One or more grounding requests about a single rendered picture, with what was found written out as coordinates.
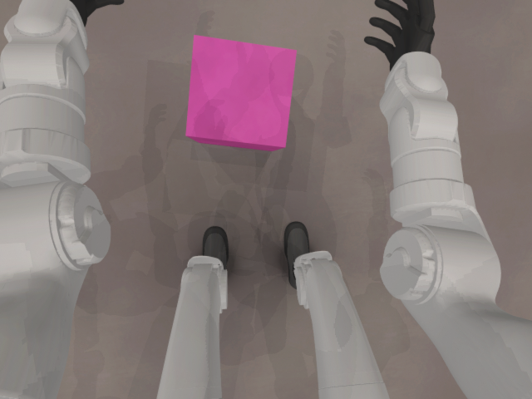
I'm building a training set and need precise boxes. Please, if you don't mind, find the robot left shin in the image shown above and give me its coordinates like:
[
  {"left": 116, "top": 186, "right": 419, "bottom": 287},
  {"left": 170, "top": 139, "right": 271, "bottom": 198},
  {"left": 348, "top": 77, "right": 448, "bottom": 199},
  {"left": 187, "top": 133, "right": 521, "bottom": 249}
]
[{"left": 180, "top": 256, "right": 224, "bottom": 287}]

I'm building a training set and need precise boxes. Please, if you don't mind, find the carton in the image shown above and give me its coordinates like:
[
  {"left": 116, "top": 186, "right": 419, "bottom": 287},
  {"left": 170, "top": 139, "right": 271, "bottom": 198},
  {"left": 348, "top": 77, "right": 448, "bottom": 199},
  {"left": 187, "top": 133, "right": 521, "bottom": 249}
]
[{"left": 185, "top": 35, "right": 297, "bottom": 151}]

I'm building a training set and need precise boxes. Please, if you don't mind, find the left robot forearm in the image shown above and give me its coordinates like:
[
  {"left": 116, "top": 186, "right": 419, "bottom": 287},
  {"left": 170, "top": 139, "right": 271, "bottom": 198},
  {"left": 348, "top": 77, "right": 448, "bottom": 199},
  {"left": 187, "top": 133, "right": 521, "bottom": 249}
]
[{"left": 0, "top": 0, "right": 91, "bottom": 189}]

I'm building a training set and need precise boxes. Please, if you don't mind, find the robot left upper arm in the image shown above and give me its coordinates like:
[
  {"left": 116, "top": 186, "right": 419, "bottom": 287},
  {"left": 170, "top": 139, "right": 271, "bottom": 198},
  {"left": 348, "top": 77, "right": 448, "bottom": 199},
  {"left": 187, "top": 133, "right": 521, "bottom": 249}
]
[{"left": 0, "top": 180, "right": 111, "bottom": 399}]

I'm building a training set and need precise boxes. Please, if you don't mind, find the right robot foot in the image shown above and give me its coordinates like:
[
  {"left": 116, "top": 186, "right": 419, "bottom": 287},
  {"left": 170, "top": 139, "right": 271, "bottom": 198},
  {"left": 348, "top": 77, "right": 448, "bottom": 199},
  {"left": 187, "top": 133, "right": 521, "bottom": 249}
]
[{"left": 284, "top": 221, "right": 309, "bottom": 289}]

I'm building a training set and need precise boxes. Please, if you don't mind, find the right robot forearm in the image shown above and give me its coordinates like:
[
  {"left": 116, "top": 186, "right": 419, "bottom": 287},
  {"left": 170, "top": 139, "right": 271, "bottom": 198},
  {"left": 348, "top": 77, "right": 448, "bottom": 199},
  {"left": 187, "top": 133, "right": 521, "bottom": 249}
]
[{"left": 379, "top": 52, "right": 494, "bottom": 248}]

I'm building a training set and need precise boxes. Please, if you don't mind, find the robot right hand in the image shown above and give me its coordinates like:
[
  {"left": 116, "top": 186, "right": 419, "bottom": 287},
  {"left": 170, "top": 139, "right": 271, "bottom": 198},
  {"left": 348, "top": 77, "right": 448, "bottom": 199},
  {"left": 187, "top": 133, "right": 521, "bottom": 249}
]
[{"left": 364, "top": 0, "right": 436, "bottom": 71}]

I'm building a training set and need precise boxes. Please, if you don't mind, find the robot left hand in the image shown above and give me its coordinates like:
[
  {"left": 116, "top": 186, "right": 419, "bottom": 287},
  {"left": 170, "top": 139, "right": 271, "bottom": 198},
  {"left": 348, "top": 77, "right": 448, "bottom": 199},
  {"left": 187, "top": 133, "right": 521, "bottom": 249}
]
[{"left": 70, "top": 0, "right": 124, "bottom": 27}]

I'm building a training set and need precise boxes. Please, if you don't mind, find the robot right upper arm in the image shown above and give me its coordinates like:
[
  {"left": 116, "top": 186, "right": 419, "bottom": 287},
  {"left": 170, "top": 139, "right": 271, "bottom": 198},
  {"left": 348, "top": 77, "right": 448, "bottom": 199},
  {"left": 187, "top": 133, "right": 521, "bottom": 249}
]
[{"left": 380, "top": 224, "right": 532, "bottom": 399}]

